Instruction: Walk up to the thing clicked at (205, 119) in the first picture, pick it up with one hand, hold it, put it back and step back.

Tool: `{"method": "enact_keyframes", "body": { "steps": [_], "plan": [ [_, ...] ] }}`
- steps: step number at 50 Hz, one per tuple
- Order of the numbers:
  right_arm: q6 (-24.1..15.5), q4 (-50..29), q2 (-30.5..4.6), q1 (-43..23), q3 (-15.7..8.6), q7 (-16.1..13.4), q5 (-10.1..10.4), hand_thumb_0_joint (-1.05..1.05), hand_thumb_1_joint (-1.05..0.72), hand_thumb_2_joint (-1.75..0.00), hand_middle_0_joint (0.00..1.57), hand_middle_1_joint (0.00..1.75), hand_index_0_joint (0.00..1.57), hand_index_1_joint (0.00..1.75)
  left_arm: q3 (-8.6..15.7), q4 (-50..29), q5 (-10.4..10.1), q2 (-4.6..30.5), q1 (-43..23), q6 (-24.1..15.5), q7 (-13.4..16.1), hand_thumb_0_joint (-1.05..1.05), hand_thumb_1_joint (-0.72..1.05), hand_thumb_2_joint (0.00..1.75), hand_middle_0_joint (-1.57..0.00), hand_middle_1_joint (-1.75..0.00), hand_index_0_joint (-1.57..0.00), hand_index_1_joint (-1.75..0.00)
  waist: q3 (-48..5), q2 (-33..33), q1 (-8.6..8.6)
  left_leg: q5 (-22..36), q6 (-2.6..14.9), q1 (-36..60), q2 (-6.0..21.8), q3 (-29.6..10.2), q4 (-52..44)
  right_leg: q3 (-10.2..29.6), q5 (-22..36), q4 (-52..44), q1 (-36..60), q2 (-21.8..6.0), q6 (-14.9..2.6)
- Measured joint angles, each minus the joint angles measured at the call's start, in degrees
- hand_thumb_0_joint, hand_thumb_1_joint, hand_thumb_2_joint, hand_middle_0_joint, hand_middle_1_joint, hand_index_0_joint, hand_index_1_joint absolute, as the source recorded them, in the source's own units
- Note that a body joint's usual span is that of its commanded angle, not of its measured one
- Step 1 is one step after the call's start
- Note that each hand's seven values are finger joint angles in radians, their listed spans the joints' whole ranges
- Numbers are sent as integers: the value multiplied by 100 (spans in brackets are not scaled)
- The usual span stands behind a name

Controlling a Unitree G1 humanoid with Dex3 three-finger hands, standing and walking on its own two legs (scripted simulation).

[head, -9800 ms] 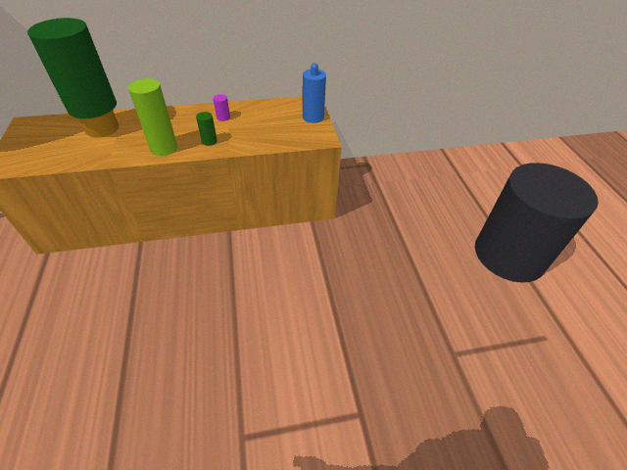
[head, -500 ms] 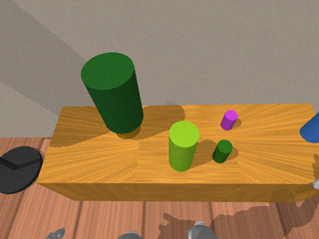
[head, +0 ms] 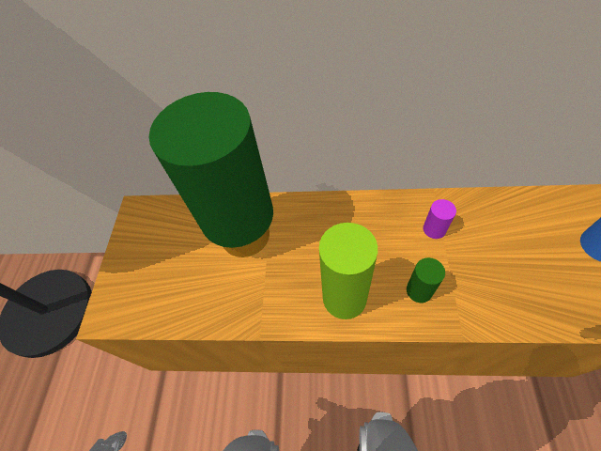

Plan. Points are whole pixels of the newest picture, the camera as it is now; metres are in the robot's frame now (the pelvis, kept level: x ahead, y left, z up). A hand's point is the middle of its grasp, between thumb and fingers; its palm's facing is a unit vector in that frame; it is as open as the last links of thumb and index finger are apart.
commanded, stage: go down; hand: right
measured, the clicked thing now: (424, 281) +0.45 -0.21 -0.28
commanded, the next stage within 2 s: approach in 0.48 s
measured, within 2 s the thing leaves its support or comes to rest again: neither
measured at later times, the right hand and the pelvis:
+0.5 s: hand out of the picture +0.35 -0.40 +0.03, palm faces +0.22 +0.97 -0.11, open 17.2 cm; pelvis +0.00 -0.01 +0.00, yaw +0 degrees
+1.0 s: hand (561, 276) +0.37 -0.36 -0.08, palm faces +0.19 +0.98 -0.01, open 17.2 cm; pelvis -0.03 +0.01 -0.11, yaw +3 degrees
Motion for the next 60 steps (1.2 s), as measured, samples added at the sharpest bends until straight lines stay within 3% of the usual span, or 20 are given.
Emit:
{"method": "enact_keyframes", "body": {
  "steps": [30, 35, 42, 49, 54, 60],
  "plan": [
    [-203, 254, -189, -410, -32, 24, 82, -1, 48, -9, 4, 5, 4, 6, -66, -18, -16, -12, 48, 72, -61, 1, 89, 91, -20, -30, -19, -31, 1, -13, 44, 79, -32, -91, -14, 10, -101, 20, 24, -2, -141, -2, -36],
    [-365, 486, -296, -513, -74, 86, 199, -1, 49, -10, 3, 6, 4, 6, -94, -18, 2, 29, 40, 25, -73, 1, 89, 91, -20, -30, -19, -31, -43, -10, 67, 10, -23, -295, -12, 13, 68, 30, -14, 121, -328, -3, -29],
    [-1205, 669, -243, -699, -235, 290, 605, -1, 49, -11, 2, 6, 3, 6, -107, -99, 90, 150, -86, -86, -198, 1, 87, 91, -20, -30, -19, -31, -291, 21, 67, -437, -10, -1558, -10, -35, 1261, 35, -361, 1145, -1519, -38, -14],
    [-2051, 305, 113, -718, -721, 677, 1151, -1, 49, -10, 3, 6, 4, 6, -272, -333, 153, 126, -469, -126, -248, 1, 87, 91, -20, -29, -19, -30, -535, 61, 154, -1045, 10, -3304, -88, -42, 3011, 131, -889, 2798, -3246, -150, 25],
    [-2218, 188, 163, -1082, -977, 804, 1140, -1, 48, -8, 4, 5, 5, 5, -382, -333, 278, -15, -855, -146, -243, 1, 88, 91, -19, -29, -18, -30, -535, 76, 199, -1366, 63, -4412, -164, 56, 4161, 313, -1164, 3943, -4406, -222, 64],
    [-2006, 132, 108, -1628, -879, 634, 848, -1, 49, -6, 5, 4, 5, 5, -350, -211, 416, -178, -1155, -90, -335, 1, 89, 90, -19, -30, -19, -30, -463, 39, 222, -1548, 93, -5455, -200, 150, 5180, 486, -1291, 4953, -5509, -242, 77]
  ]
}}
